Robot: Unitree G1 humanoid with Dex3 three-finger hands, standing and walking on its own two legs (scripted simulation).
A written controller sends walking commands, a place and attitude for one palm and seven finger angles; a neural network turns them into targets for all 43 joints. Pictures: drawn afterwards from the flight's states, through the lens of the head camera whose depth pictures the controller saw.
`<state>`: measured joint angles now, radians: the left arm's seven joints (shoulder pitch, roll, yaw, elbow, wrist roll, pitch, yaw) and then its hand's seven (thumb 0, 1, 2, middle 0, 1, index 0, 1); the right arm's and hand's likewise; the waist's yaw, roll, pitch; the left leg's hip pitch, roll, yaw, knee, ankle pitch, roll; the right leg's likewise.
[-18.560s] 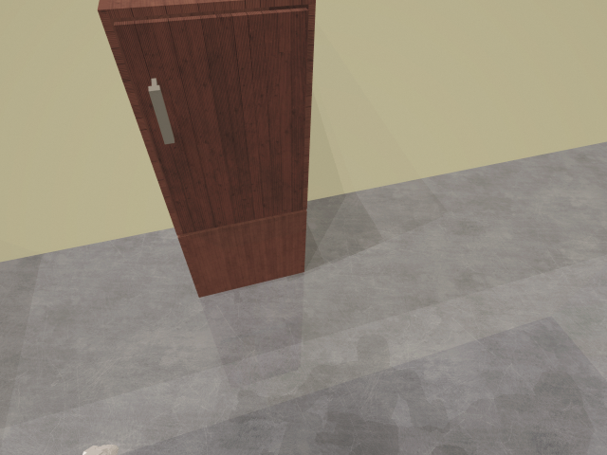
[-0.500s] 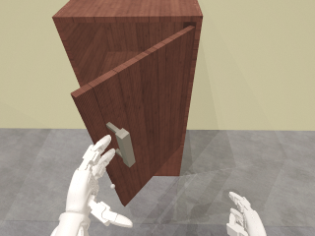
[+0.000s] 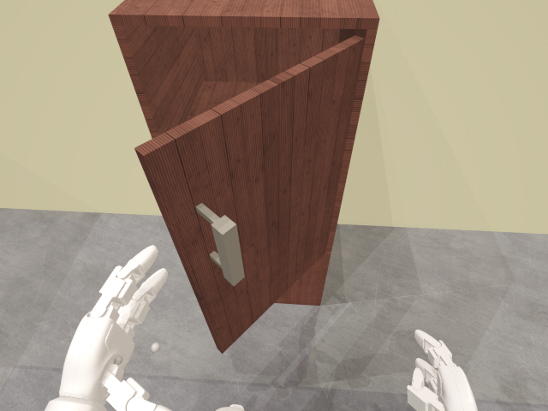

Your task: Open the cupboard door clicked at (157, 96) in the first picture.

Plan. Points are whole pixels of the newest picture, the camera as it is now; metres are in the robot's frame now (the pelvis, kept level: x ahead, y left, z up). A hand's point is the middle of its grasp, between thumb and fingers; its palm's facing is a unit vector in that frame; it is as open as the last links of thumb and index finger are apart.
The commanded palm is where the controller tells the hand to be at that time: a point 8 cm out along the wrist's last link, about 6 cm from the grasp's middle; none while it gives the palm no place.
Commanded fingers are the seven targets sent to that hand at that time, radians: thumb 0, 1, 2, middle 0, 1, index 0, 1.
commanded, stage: draw the hand back to the body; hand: left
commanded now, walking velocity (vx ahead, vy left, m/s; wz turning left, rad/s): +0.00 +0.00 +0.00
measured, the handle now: (219, 244) +0.32 +0.11 +0.10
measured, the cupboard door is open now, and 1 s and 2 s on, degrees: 50 50 50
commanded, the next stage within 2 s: step back with the hand held close in 1.48 s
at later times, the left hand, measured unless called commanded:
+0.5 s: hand (90, 328) +0.18 +0.21 +0.14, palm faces +0.13 -0.97 -0.23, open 15.7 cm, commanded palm +0.14 +0.26 +0.16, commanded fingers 0.00 -0.12 0.47 -0.16 -0.30 -0.16 -0.30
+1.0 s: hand (19, 272) +0.21 +0.27 +0.20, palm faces +0.38 -0.84 -0.38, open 10.3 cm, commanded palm +0.16 +0.31 +0.21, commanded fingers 0.00 0.76 0.84 -0.19 -0.30 -0.19 -0.30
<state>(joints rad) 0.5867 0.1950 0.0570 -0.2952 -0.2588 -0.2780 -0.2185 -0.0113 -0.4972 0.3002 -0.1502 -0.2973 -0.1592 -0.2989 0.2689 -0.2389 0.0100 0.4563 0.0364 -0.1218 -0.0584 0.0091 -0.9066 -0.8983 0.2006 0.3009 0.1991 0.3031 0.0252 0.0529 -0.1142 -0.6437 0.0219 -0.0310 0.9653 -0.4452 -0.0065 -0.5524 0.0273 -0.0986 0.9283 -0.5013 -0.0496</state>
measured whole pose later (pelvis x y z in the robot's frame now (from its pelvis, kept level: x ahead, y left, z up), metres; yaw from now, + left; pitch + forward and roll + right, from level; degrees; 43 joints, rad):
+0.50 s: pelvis +0.00 +0.02 +0.02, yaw -1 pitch +1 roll -2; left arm 0.57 0.29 0.12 -0.47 -0.14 -0.05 -0.04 -0.01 -0.39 0.35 -0.16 -0.30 -0.16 -0.30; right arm 0.27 -0.22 0.06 0.50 0.03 -0.15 -0.09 0.01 -0.90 -0.90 0.20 0.30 0.20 0.30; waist 0.05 0.06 -0.09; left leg -0.45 0.02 -0.01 0.81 -0.38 0.02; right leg -0.35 0.03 -0.07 0.74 -0.41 -0.02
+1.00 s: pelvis +0.02 +0.03 +0.06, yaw -2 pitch -5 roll -1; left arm 0.50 0.33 0.27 -0.41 -0.05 -0.06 0.12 0.00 0.43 0.70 -0.19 -0.30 -0.20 -0.30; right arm 0.19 -0.22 0.04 0.62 0.00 -0.11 -0.08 0.01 -0.90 -0.90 0.20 0.30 0.20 0.30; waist 0.07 0.05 0.02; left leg -0.12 -0.01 0.04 0.45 -0.24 0.03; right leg -0.05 0.01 -0.03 0.40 -0.27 -0.01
